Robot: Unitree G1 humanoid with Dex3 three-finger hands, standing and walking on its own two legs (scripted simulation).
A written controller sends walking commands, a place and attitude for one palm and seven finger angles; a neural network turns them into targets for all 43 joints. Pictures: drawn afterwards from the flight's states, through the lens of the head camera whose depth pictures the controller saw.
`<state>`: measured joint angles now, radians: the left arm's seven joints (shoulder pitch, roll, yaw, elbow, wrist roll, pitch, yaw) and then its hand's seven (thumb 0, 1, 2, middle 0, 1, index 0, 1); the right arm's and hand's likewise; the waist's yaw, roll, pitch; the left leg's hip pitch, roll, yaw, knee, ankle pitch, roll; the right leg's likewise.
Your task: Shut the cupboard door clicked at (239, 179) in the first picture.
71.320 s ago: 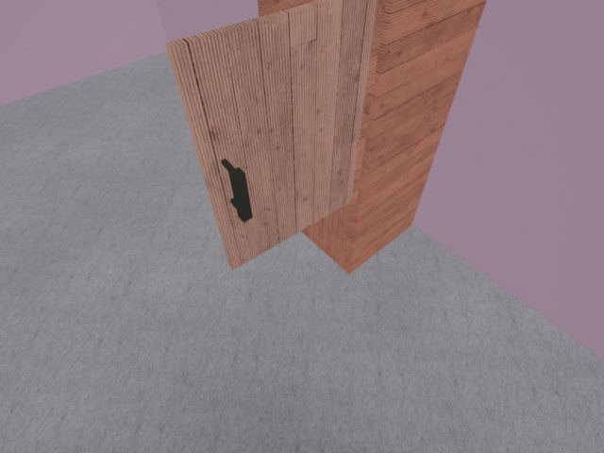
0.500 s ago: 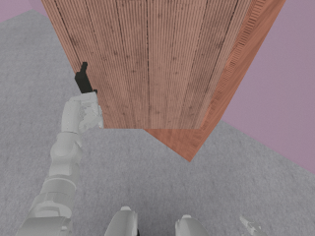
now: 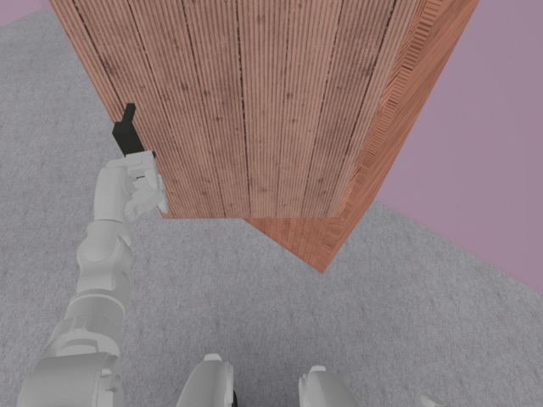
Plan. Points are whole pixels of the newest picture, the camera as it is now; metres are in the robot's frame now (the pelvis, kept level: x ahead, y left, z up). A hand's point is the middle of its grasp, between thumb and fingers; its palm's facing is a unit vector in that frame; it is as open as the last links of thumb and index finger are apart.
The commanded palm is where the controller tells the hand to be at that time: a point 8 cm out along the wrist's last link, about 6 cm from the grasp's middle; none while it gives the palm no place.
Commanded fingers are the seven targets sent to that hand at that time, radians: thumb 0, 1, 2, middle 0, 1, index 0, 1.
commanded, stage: push the door shut along its arc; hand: left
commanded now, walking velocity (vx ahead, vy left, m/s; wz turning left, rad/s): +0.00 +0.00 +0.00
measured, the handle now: (139, 145) +0.51 +0.22 +0.05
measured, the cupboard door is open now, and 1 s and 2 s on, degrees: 38 25 15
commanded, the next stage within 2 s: pull the fist back off the door in 1.64 s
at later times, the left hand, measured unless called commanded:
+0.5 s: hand (162, 165) +0.46 +0.17 +0.06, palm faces -0.09 -0.99 -0.05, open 3.1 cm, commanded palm +0.46 +0.21 +0.05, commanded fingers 0.00 0.90 0.90 -1.30 -1.50 -1.30 -1.50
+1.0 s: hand (184, 135) +0.53 +0.15 +0.05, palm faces -0.23 -0.97 -0.04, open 3.1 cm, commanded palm +0.53 +0.18 +0.05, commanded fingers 0.00 0.90 0.90 -1.30 -1.50 -1.30 -1.50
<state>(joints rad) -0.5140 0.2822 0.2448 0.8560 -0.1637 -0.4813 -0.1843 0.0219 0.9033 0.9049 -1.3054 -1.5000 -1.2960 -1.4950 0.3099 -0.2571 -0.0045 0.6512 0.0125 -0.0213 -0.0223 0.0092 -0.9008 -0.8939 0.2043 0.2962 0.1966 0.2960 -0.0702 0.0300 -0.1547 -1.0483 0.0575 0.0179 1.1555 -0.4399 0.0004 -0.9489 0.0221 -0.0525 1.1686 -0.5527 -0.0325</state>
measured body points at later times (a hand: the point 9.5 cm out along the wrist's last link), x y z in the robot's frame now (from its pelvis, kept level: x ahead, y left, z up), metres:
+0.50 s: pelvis -0.01 +0.00 -0.01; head +0.10 +0.01 +0.42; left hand +0.46 +0.22 +0.06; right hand +0.06 -0.26 -0.13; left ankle +0.06 +0.12 -0.64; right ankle +0.00 -0.10 -0.64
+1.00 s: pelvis -0.01 +0.01 -0.03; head +0.14 +0.03 +0.39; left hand +0.54 +0.20 +0.06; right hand -0.02 -0.25 -0.14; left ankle +0.06 +0.12 -0.64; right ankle +0.00 -0.10 -0.64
